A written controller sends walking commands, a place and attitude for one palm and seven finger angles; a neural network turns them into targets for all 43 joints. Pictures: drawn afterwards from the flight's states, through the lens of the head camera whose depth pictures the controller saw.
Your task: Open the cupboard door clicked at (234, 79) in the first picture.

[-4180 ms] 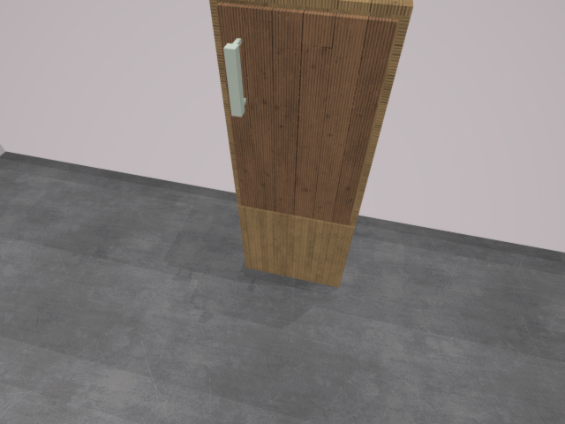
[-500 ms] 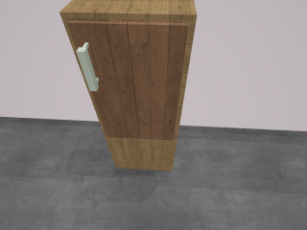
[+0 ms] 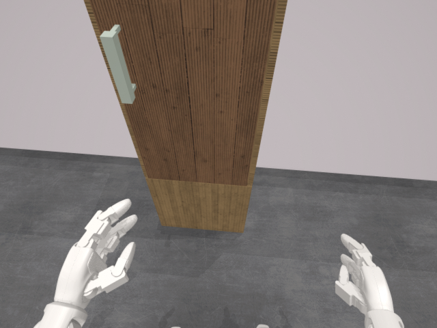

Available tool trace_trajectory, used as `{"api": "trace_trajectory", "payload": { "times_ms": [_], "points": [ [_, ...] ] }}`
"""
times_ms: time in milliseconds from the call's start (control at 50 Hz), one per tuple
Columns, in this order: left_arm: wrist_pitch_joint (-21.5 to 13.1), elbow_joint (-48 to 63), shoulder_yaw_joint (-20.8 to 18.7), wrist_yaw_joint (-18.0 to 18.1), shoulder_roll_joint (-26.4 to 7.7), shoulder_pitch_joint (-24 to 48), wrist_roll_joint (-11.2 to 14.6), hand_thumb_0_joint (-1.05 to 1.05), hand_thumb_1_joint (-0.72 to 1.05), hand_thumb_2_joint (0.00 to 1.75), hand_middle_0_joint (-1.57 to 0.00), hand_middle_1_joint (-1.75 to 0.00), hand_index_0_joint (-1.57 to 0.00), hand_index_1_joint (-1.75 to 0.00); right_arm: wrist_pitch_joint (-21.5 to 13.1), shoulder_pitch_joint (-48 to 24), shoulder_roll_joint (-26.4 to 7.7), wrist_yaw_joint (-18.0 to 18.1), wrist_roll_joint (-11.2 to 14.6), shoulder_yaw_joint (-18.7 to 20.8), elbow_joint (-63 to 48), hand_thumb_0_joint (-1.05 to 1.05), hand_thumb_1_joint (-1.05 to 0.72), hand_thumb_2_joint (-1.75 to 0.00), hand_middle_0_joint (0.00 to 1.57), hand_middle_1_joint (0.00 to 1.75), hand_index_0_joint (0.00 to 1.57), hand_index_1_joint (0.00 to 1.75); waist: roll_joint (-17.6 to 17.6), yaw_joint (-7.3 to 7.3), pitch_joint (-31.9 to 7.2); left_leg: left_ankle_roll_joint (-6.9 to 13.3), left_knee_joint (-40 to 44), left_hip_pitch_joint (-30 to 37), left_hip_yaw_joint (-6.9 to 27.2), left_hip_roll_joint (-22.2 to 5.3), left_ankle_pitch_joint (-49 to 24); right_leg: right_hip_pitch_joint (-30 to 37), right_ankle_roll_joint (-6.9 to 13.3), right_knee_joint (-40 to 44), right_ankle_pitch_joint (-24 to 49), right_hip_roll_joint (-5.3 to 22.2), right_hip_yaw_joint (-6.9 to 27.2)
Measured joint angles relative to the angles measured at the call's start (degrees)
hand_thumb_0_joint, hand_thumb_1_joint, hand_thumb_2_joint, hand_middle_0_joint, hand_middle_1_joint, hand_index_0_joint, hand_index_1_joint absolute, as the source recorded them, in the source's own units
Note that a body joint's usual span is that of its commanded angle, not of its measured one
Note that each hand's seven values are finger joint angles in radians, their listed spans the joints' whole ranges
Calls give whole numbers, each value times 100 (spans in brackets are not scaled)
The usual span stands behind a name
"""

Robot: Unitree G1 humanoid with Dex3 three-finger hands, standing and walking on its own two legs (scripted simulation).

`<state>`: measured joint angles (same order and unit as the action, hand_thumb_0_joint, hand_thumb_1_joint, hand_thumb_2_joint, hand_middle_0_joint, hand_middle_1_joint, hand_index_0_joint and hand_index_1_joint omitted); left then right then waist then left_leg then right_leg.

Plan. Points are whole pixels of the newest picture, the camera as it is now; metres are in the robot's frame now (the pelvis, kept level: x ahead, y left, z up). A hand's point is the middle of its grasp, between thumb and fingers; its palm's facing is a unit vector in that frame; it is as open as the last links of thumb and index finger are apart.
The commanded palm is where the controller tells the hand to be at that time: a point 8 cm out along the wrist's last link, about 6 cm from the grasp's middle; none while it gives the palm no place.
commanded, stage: raise the hand with hooked fingers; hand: left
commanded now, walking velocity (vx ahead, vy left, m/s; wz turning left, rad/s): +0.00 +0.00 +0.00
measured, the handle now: (122, 65) +0.60 +0.25 +0.16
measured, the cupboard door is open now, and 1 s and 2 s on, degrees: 0 0 0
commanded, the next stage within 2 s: move the hooked fingers beside the handle in 1.76 s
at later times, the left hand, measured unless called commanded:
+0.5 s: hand (71, 248) +0.22 +0.24 +0.08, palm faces -0.01 -1.00 -0.08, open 11.1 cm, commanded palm +0.19 +0.29 +0.09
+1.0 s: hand (28, 203) +0.26 +0.29 +0.15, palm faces +0.02 -1.00 -0.07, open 13.7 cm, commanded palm +0.23 +0.33 +0.15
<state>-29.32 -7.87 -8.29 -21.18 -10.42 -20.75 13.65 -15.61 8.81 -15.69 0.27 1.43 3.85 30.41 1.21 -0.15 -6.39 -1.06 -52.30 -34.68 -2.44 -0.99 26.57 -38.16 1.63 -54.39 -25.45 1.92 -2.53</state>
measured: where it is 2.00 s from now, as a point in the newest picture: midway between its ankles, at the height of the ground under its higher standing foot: outside the picture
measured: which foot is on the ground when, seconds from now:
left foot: down 0.00-1.00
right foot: down 0.00-1.00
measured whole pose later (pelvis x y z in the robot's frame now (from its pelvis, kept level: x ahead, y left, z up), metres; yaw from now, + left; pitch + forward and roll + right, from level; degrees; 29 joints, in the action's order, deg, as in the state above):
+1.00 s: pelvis +0.00 +0.03 +0.03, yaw +2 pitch +2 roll -1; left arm -5.4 -10.3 -22.0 -26.9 -22.8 -1.7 19.3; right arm -15.1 13.3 -15.0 5.3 3.3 -4.6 32.4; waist -2.1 2.0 -2.3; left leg 1.0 -40.9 -20.9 -0.4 -0.7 21.9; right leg -21.1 -0.2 -37.8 -18.5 1.6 -4.7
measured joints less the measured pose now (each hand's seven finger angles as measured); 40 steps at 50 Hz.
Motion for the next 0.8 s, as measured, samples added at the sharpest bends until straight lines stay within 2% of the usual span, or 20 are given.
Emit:
{"api": "trace_trajectory", "payload": {
  "times_ms": [40, 100, 160, 200, 260, 340, 400, 460, 560, 660, 800],
  "points": [
    [271, 58, -72, -162, -45, -195, 137, 0, 66, 79, -22, -46, -22, -46, 104, -74, -52, 65, 49, 18, -287, 1, -91, -90, 20, 30, 20, 30, 42, 80, 0, 7, -274, -205, 40, -10, 133, -177, 8, -239, -116, 2, -33],
    [552, 283, -254, -25, -84, -478, 192, 1, 59, 76, -23, -51, -23, -51, 170, -65, -66, 155, 56, 12, -501, 1, -91, -90, 20, 30, 20, 30, 16, 209, 17, 1, -561, -405, 176, -45, 257, -273, 29, -396, -210, -22, -164],
    [505, 648, -399, 118, -181, -569, 202, 1, 51, 73, -23, -55, -23, -55, 185, 11, -5, 211, 19, -115, -459, 1, -91, -90, 20, 30, 20, 30, -41, 296, 57, -10, -756, -544, 346, -76, 324, -287, 44, -440, -242, -47, -329],
    [439, 823, -434, 67, -267, -427, 231, 1, 47, 71, -23, -58, -23, -58, 177, 61, 58, 228, 19, -255, -322, 1, -91, -90, 20, 30, 20, 30, -99, 320, 100, -18, -848, -615, 449, -91, 342, -280, 53, -435, -237, -63, -429],
    [596, 880, -431, -150, -415, -35, 294, 1, 40, 68, -23, -63, -23, -62, 195, 139, 186, 247, 49, -481, -80, 1, -91, -90, 20, 30, 20, 30, -214, 281, 178, -22, -858, -621, 532, -106, 312, -213, 50, -342, -177, -84, -510],
    [1172, 681, -546, -350, -645, 360, 405, 1, 30, 64, -24, -69, -24, -68, 290, 341, 379, 281, 87, -699, 133, 2, -91, -90, 20, 30, 21, 30, -297, 123, 207, 7, -593, -441, 459, -113, 183, -58, 16, -71, -19, -101, -443],
    [1464, 567, -734, -306, -743, 398, 530, 1, 23, 61, -25, -73, -25, -73, 293, 566, 423, 295, 93, -750, 190, 2, -91, -90, 21, 30, 21, 30, -329, 1, 200, 48, -299, -215, 346, -112, 68, 115, -21, 190, 116, -109, -338],
    [1477, 561, -891, -200, -762, 358, 624, 1, 16, 58, -25, -78, -25, -77, 221, 778, 349, 297, 89, -720, 227, 2, -91, -90, 21, 30, 21, 30, -338, -64, 192, 83, -51, -15, 259, -95, -26, 278, -59, 410, 222, -102, -257],
    [1367, 479, -989, -192, -784, 449, 645, 0, 5, 53, -26, -85, -26, -85, 96, 933, 84, 316, 116, -613, 302, 2, -91, -90, 21, 30, 21, 30, -318, -68, 227, 139, 181, 204, 202, -51, -121, 490, -115, 643, 328, -69, -204],
    [1488, 371, -982, -249, -863, 692, 594, 0, -7, 48, -27, -93, -27, -92, -4, 874, -111, 387, 153, -530, 320, 2, -91, -90, 20, 30, 21, 30, -287, -31, 300, 181, 359, 451, 193, -19, -184, 757, -153, 853, 408, -48, -197],
    [1763, 255, -1110, -280, -1000, 1131, 583, 0, -23, 41, -28, -103, -28, -103, -78, 658, -87, 433, 172, -584, 244, 2, -91, -90, 20, 30, 21, 30, -265, 56, 326, 205, 689, 883, 184, 8, -289, 1202, -181, 1203, 525, -37, -193]
  ]
}}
